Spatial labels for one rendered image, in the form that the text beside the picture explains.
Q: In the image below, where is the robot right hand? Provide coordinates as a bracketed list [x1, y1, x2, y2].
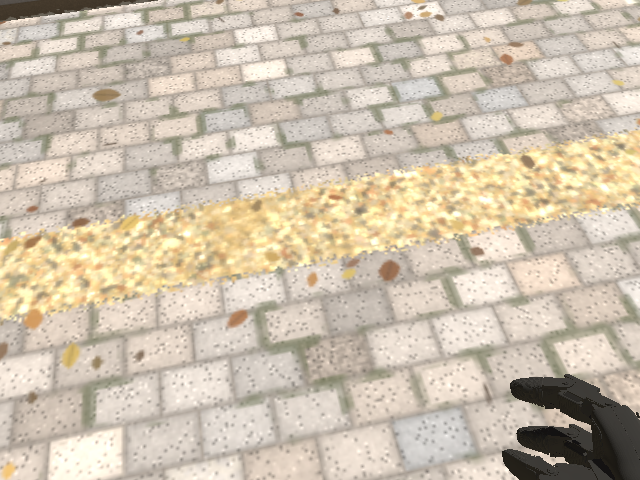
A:
[502, 374, 640, 480]

